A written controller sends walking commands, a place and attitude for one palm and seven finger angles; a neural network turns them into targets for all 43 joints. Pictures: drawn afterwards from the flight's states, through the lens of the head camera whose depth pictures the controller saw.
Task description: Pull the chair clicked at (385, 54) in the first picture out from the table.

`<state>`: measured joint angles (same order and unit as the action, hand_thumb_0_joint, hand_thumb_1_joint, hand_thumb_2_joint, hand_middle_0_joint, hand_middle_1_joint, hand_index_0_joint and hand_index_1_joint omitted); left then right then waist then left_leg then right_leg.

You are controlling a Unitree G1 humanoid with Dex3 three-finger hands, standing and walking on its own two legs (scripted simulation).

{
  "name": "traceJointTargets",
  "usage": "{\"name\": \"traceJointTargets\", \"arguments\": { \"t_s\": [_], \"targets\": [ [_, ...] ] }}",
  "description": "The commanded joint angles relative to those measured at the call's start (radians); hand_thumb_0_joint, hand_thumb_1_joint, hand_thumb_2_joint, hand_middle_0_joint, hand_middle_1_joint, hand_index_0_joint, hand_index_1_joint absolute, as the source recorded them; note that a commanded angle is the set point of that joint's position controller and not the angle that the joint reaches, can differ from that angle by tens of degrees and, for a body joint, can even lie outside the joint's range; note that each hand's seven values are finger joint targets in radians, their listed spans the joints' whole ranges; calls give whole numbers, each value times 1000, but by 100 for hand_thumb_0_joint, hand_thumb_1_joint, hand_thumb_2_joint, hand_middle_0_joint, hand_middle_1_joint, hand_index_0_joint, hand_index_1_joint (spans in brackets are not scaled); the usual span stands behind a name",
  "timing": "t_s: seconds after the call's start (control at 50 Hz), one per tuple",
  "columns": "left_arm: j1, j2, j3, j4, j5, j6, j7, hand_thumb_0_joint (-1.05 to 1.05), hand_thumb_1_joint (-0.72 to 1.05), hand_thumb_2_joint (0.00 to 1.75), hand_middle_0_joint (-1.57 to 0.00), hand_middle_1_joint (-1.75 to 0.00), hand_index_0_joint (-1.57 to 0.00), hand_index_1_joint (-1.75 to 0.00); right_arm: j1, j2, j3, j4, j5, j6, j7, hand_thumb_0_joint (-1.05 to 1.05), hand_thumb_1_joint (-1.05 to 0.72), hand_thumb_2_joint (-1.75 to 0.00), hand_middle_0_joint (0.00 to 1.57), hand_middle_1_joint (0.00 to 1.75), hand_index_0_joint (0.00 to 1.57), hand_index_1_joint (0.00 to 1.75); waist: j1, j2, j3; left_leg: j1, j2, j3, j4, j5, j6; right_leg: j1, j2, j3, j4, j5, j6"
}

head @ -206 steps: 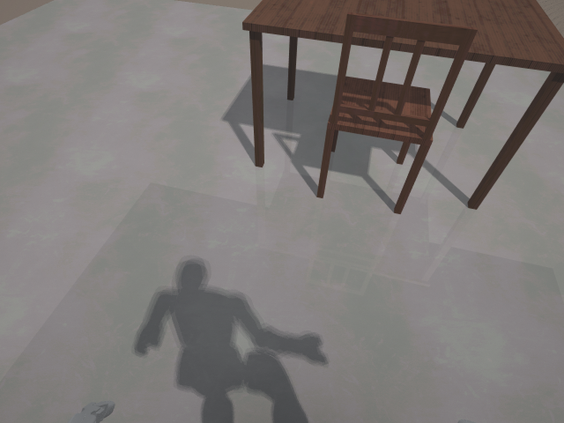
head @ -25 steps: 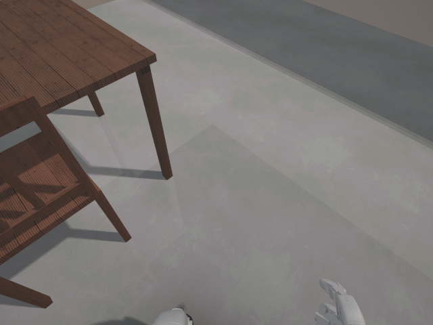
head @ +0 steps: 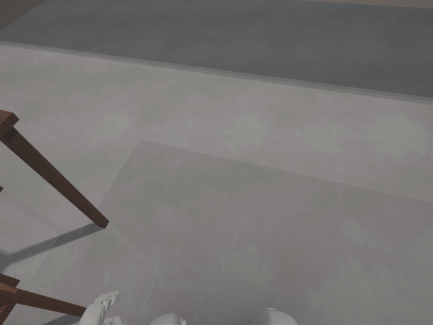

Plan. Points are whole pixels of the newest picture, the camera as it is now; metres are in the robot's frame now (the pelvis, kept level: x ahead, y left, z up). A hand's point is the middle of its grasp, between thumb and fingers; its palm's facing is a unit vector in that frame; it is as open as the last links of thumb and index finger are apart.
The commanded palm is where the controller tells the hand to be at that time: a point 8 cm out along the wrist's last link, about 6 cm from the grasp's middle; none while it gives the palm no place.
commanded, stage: walk to a spot facing it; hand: left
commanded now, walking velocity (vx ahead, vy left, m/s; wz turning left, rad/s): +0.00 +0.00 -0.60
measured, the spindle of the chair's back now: out of the picture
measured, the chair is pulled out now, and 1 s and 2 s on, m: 0.00 0.00 0.00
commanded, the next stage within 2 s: none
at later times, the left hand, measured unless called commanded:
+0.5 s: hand (117, 320) +0.15 +0.24 -0.16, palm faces -0.22 -0.96 -0.18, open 7.4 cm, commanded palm none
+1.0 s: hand (164, 287) +0.21 +0.14 -0.14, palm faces -0.59 -0.77 -0.24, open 7.4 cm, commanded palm none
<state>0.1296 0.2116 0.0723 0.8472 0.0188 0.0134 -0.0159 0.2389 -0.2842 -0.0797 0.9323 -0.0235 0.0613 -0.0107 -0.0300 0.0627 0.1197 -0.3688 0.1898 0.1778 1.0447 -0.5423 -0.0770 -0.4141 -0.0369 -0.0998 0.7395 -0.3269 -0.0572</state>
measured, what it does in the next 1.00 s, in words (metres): steps on the spot, turning right: left foot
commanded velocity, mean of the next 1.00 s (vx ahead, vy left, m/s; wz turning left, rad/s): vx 0.00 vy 0.00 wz -0.60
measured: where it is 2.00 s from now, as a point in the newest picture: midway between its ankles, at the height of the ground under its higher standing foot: outside the picture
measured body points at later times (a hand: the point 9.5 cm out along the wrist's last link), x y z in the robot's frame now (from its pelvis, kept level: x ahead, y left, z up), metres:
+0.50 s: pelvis +0.02 +0.06 +0.02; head +0.06 +0.09 +0.46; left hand +0.16 +0.29 -0.14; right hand +0.06 -0.21 -0.10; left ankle +0.04 +0.15 -0.72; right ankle +0.02 -0.08 -0.68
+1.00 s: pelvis -0.01 +0.05 +0.01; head +0.02 +0.01 +0.46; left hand +0.24 +0.18 -0.12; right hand -0.16 -0.15 -0.14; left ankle +0.04 +0.15 -0.71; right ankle -0.08 -0.03 -0.70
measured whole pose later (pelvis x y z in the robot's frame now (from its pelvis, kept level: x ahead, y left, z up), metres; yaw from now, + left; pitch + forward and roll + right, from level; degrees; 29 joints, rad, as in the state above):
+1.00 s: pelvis -0.01 +0.05 +0.01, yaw -38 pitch +0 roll +0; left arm 0.12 0.21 0.08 0.90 0.02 0.08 -0.03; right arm 0.30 -0.21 -0.06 0.97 -0.03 0.03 -0.01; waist -0.05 0.02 0.10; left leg -0.21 0.19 0.41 0.60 -0.35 -0.01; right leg -0.32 -0.05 -0.09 0.72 -0.39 0.05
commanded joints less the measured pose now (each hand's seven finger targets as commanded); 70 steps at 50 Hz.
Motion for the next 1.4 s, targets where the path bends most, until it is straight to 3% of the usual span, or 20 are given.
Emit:
{"name": "traceJointTargets", "arguments": {
  "t_s": [0.0, 0.06, 0.26, 0.36, 0.38, 0.42, 0.44, 0.48, 0.56, 0.82, 0.92, 0.96, 0.98, 1.0, 1.02, 1.04, 1.06, 1.16, 1.28, 1.38],
  "targets": [
    [78, 197, 45, -46, -12, -8, 36, 0, 90, 90, -20, -30, -20, -30, -61, -52, -4, -120, 3, -35, -3, 0, -90, -90, 20, 30, 20, 30, 59, -252, -226, -232, -27, -155, 218, 106, -12, 314, -235, 357, -353, 551, -93],
    [20, 181, 37, -51, -7, -11, 36, 0, 90, 90, -20, -30, -20, -30, -4, -42, 0, -85, 0, -21, -3, 0, -90, -90, 20, 30, 20, 30, 18, -187, -215, -154, -46, -148, 123, 177, -23, 235, -186, 287, -371, 511, -79],
    [87, 209, 41, -18, 3, 0, 28, 0, 90, 90, -20, -30, -20, -30, -106, -28, 8, -126, 12, -30, -9, 0, -90, -90, 20, 30, 20, 30, 65, -198, -196, -103, -118, -157, -171, 113, -15, 255, -183, 456, -383, 441, -126],
    [16, 205, 44, -37, 0, 16, 29, 0, 90, 90, -20, -30, -20, -30, -4, -23, 7, -106, 23, -44, -21, 0, -90, -90, 20, 30, 20, 30, 12, -212, -223, 127, -160, -154, -483, 206, 16, 149, -131, 500, -315, 435, -69],
    [-4, 192, 41, -45, -7, 21, 27, 0, 90, 90, -20, -30, -20, -30, 46, -39, 4, -91, 22, -52, -26, 0, -90, -90, 20, 30, 20, 30, -15, -175, -232, 259, -139, -150, -615, 285, 28, 60, -82, 461, -265, 347, -23],
    [23, 105, 27, -81, -13, 27, 10, 0, 90, 90, -20, -30, -20, -30, 16, -192, -22, -127, 4, -57, -24, 0, -90, -90, 20, 30, 20, 30, 0, 271, -174, 319, 279, -550, -841, 292, 164, -235, 130, 183, 138, -237, 99],
    [18, 149, 41, -65, 4, 30, 7, 0, 90, 90, -20, -30, -20, -30, -30, -181, -14, -145, -1, -53, -23, 0, -90, -90, 20, 30, 20, 30, 1, 162, -124, 184, 315, -540, -834, 302, 219, -197, 66, 196, 317, -228, 108],
    [81, 165, 63, -14, 17, 43, -4, 0, 90, 90, -20, -30, -20, -30, -140, -85, 10, -168, -1, -63, -30, 0, -90, -90, 20, 30, 20, 30, 65, 99, -82, 114, 180, -347, -819, 348, 166, -170, 47, 192, 458, -97, 127],
    [102, 115, 51, 8, 10, 45, -14, 0, 90, 90, -20, -30, -20, -30, -54, -65, 10, -142, 8, -75, -34, 0, -90, -90, 20, 30, 20, 30, 45, 78, -127, 274, 90, -143, -728, 656, 132, -209, 30, 137, 537, -6, 151],
    [-28, 64, 28, -26, 0, 55, -11, 0, 90, 90, -20, -30, -20, -30, 90, -83, -20, -51, -2, -69, -21, 0, -90, -90, 20, 30, 20, 30, -21, 113, -107, 336, 220, -64, -716, 642, 214, -126, -49, 49, 225, -113, 145],
    [-16, 50, 21, -34, 0, 36, -5, 0, 90, 90, -20, -30, -20, -30, 70, -110, -34, -31, -5, -65, -7, 0, -90, -90, 20, 30, 20, 30, -11, 141, -150, 313, 242, 0, -632, 678, 188, 13, -15, 0, 8, -111, 103],
    [43, 74, 25, -20, 1, 21, 1, 0, 90, 90, -20, -30, -20, -30, 68, -105, -35, -30, -1, -61, -1, 0, -90, -90, 20, 30, 20, 30, 22, 80, -185, 267, 216, 72, -497, 668, 122, 159, 2, -20, -194, 52, 80],
    [110, 126, 34, -2, 5, 6, 8, 0, 90, 90, -20, -30, -20, -30, 80, -86, -30, -39, 7, -58, 4, 0, -90, -90, 20, 30, 20, 30, 62, -37, -234, 150, 182, 100, -324, 585, 63, 338, -56, 63, -336, 196, 48],
    [176, 257, 56, 14, 14, -9, 24, 0, 90, 90, -20, -30, -20, -30, 49, -6, -5, -89, 11, -52, 9, 0, -90, -90, 20, 30, 20, 30, 101, -383, -225, -175, 24, 109, -85, -12, -1, 491, -321, 459, -407, 517, -54],
    [206, 304, 66, 22, -6, 1, 36, 0, 90, 90, -20, -30, -20, -30, -13, -10, 3, -121, 9, -37, 1, 0, -90, -90, 20, 30, 20, 30, 117, -384, -234, -247, -34, -39, 71, -137, -9, 440, -398, 508, -378, 728, -146],
    [181, 266, 60, 20, -9, 4, 42, 0, 90, 90, -20, -30, -20, -30, -25, -15, 1, -115, 9, -29, -6, 0, -90, -90, 20, 30, 20, 30, 98, -272, -197, -267, -21, -120, 132, -70, -1, 410, -360, 421, -375, 671, -157],
    [123, 230, 61, 9, -9, 3, 50, 0, 90, 90, -20, -30, -20, -30, -37, -14, 2, -111, 9, -26, -7, 0, -90, -90, 20, 30, 20, 30, 80, -319, -190, -278, -18, -138, 138, 0, 0, 393, -294, 401, -378, 629, -121],
    [45, 169, 30, -10, -12, -17, 35, 0, 90, 90, -20, -30, -20, -30, 13, -32, -7, -54, -5, -20, 1, 0, -90, -90, 20, 30, 20, 30, 19, -176, -148, -203, -43, -143, 93, 204, -38, 310, -171, 293, -416, 462, -77],
    [144, 184, 36, 24, -8, -35, 19, 0, 90, 90, -20, -30, -20, -30, -95, -46, -10, -97, -9, -37, 11, 0, -90, -90, 20, 30, 20, 30, 64, -184, -111, -270, -62, -157, -1, 220, -42, 347, -167, 426, -483, 147, -110],
    [207, 183, 37, 45, -3, -47, 17, 0, 90, 90, -20, -30, -20, -30, -198, -41, -6, -141, -4, -57, 18, 0, -90, -90, 20, 30, 20, 30, 94, -177, -86, -273, -87, -170, -110, 193, -28, 356, -176, 524, -497, 89, -141]
  ]
}}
